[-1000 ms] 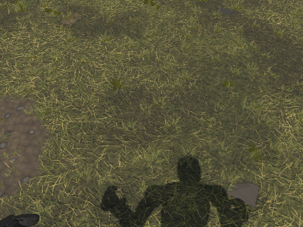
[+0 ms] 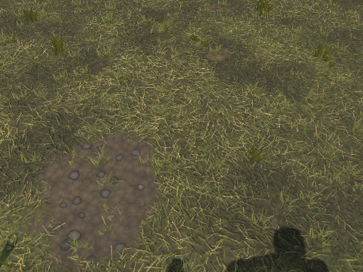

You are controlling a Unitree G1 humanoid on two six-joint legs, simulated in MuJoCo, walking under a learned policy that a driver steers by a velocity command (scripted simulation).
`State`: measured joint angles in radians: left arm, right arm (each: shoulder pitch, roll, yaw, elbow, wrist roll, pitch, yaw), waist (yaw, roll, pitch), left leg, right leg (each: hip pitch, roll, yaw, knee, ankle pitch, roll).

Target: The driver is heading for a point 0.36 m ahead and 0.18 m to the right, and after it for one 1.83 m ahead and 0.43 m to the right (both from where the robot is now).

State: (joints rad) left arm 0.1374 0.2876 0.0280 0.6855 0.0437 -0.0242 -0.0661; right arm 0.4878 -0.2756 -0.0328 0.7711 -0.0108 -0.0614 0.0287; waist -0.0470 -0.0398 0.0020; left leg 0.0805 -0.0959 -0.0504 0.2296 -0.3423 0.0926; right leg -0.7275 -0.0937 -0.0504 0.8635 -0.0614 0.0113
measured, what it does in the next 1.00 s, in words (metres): walks ahead, turning right: right foot, then left foot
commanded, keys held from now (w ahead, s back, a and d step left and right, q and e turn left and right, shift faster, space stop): e+shift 0.70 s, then q+shift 0.30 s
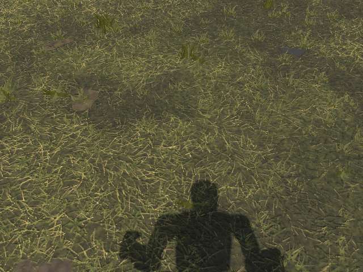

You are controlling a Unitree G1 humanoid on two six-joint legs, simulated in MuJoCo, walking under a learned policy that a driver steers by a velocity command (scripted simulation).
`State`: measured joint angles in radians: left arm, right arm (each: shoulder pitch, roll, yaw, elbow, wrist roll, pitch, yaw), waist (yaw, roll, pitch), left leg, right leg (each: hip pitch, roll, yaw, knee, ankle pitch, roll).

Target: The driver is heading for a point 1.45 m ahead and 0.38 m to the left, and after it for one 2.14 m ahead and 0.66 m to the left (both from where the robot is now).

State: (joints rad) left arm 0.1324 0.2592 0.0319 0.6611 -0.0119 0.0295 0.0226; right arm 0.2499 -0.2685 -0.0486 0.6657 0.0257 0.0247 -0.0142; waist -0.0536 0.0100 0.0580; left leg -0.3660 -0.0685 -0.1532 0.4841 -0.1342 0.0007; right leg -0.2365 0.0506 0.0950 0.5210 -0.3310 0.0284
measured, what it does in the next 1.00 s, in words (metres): steps on the spot, turning left: left foot, then right foot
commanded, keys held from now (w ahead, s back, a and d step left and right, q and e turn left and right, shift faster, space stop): q+shift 0.58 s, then e+shift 0.42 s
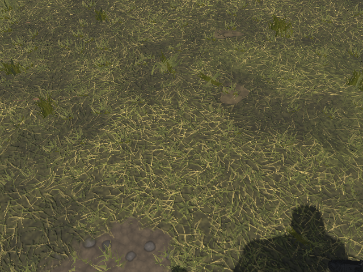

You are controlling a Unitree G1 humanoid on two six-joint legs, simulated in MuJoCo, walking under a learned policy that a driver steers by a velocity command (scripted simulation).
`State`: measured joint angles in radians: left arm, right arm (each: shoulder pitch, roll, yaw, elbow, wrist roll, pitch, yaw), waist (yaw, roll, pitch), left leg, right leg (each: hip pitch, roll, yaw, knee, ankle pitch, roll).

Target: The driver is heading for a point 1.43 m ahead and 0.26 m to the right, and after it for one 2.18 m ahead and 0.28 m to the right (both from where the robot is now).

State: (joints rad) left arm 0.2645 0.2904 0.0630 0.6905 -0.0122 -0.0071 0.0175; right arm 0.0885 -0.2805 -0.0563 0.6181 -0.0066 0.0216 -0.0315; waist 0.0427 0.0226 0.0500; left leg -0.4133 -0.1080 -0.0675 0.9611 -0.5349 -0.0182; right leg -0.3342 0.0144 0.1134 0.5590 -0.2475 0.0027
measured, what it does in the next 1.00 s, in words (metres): walks ahead, turning right: left foot, then right foot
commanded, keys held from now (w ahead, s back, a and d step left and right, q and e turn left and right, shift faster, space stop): e+shift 0.26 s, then w+e+shift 0.26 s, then w+q+shift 0.48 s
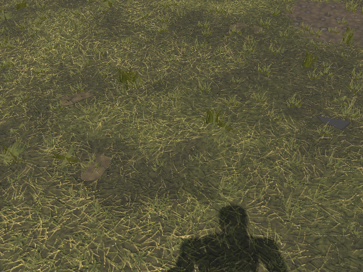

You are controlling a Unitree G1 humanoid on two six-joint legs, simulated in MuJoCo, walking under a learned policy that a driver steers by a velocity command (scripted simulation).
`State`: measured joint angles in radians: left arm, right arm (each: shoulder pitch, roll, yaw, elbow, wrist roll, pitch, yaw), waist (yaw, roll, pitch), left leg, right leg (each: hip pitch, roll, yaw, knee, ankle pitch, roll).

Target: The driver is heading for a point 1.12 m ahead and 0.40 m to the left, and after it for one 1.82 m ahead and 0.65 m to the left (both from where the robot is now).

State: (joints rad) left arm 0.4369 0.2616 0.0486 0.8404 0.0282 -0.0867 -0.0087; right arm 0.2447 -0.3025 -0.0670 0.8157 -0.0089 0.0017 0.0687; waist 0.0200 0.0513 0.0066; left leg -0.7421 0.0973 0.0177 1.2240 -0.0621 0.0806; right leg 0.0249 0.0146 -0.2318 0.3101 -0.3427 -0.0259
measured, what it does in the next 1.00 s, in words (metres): walks ahead, turning left: left foot, then right foot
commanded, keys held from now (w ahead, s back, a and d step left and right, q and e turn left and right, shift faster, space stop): w+q+shift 0.36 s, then q+shift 0.46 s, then shift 0.02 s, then w+shift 0.02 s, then w+e+shift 0.14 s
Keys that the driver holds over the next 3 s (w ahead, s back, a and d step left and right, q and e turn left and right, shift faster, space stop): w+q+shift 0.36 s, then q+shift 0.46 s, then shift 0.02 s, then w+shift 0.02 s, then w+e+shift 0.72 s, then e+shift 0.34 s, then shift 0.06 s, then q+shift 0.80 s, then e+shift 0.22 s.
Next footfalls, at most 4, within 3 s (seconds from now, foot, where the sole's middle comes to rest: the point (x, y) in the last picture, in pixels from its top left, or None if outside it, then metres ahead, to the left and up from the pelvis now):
0.22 left None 0.35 0.04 -0.77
0.60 right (181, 204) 0.79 0.07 -0.77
1.04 left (142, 256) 0.57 0.21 -0.77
1.48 right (134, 159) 1.03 0.30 -0.77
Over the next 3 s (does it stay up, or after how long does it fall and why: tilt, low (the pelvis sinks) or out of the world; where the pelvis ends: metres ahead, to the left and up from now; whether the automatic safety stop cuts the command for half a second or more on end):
stays up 1.24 0.50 0.00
